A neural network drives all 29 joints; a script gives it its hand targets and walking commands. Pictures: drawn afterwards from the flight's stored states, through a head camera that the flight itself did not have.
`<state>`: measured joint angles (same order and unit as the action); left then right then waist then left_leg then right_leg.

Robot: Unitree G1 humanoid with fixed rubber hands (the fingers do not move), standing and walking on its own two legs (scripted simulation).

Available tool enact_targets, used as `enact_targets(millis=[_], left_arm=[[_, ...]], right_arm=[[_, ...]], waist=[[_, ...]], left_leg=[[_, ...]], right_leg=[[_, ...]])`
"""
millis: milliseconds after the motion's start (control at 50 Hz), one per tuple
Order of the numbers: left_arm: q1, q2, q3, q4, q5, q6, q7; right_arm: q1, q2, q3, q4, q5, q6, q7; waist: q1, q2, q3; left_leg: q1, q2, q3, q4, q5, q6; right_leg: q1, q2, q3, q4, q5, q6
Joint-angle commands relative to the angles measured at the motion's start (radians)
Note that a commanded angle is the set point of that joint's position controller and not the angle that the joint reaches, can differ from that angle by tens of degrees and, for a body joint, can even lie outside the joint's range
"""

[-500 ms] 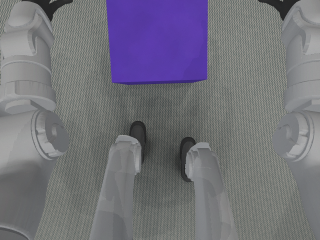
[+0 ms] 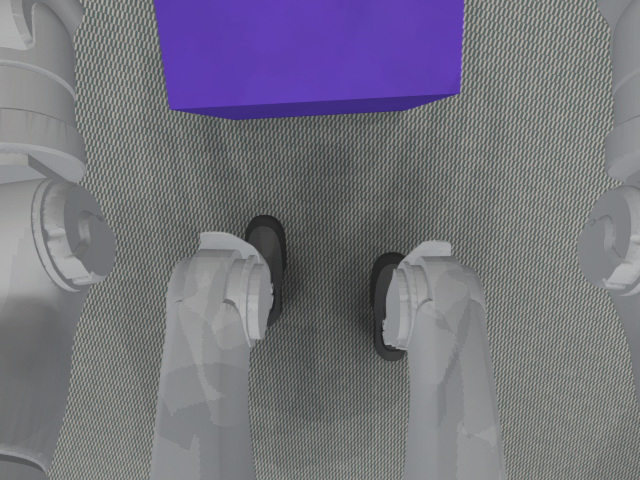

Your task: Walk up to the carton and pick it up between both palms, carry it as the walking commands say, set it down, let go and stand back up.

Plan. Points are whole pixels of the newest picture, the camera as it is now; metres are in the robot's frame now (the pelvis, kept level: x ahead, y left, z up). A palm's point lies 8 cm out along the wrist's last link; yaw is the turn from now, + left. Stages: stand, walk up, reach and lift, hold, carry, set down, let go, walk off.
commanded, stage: reach and lift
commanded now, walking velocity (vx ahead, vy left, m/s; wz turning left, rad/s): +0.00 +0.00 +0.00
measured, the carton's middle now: out of the picture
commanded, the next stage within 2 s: none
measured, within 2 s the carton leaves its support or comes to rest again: neither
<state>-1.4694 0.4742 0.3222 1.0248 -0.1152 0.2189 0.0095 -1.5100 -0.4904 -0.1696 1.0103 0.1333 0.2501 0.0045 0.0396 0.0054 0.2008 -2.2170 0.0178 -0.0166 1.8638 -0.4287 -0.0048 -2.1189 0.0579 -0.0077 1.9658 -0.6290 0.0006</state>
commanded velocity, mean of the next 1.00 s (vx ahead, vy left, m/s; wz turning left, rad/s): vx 0.00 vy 0.00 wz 0.00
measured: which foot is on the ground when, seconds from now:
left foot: down 0.00-1.00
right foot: down 0.00-1.00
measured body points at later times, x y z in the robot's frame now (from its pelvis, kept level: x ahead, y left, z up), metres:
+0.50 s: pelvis +0.00 +0.00 -0.08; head +0.39 +0.00 +0.13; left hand +0.57 +0.25 -0.25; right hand +0.60 -0.19 -0.25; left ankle +0.13 +0.12 -0.41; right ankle +0.08 -0.11 -0.41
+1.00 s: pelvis -0.01 +0.01 -0.08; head +0.38 +0.01 +0.14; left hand +0.58 +0.25 -0.24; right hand +0.60 -0.17 -0.25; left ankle +0.13 +0.13 -0.41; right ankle +0.08 -0.11 -0.41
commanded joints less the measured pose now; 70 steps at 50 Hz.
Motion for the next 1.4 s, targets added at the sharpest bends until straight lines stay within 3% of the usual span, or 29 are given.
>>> enact_targets(millis=[0,320,460,680,840,1160,1380], left_arm=[[-0.273,0.176,0.001,-0.076,-0.011,-0.033,0.005],[-0.358,0.223,-0.059,-0.003,-0.077,-0.115,0.033],[-0.378,0.243,-0.071,-0.02,-0.104,-0.123,0.044],[-0.369,0.193,-0.109,0.064,-0.111,-0.117,0.038],[-0.412,0.169,-0.123,0.066,-0.107,-0.124,0.051],[-0.446,0.049,-0.168,0.081,-0.123,-0.135,0.07],[-0.497,-0.153,-0.241,0.053,-0.152,-0.137,0.042]], right_arm=[[-0.29,-0.149,-0.006,-0.086,0.006,-0.03,-0.01],[-0.369,-0.163,0.08,-0.065,0.078,-0.095,-0.055],[-0.397,-0.174,0.112,-0.077,0.109,-0.098,-0.067],[-0.382,-0.149,0.118,0.029,0.102,-0.099,-0.048],[-0.427,-0.137,0.126,0.041,0.1,-0.112,-0.051],[-0.456,-0.047,0.128,0.059,0.064,-0.127,-0.072],[-0.495,0.154,0.196,0.016,0.074,-0.129,-0.034]], waist=[[0.005,-0.014,-1.176],[0.024,-0.037,-1.139],[0.04,-0.051,-1.179],[0.025,-0.029,-0.988],[0.028,-0.028,-0.999],[-0.004,-0.009,-1.009],[-0.004,-0.014,-0.994]], left_leg=[[0.863,-0.009,0.026,0.019,0.304,0.012],[0.826,0.011,0.02,0.236,0.382,0.017],[0.818,0.01,0.03,0.269,0.387,0.021],[0.753,0.006,0.018,0.251,0.31,0.018],[0.77,0.0,0.015,0.243,0.304,0.015],[0.828,-0.016,0.009,0.239,0.34,0.01],[0.829,-0.029,0.022,0.232,0.351,0.01]], right_leg=[[0.322,-0.028,-0.041,-0.165,0.258,0.024],[0.348,-0.047,-0.001,0.039,0.339,0.028],[0.398,-0.048,0.011,0.077,0.359,0.031],[0.259,-0.05,0.011,0.069,0.255,0.021],[0.277,-0.048,0.014,0.063,0.241,0.019],[0.27,-0.036,0.008,0.056,0.247,0.015],[0.293,-0.025,-0.005,0.049,0.26,0.011]])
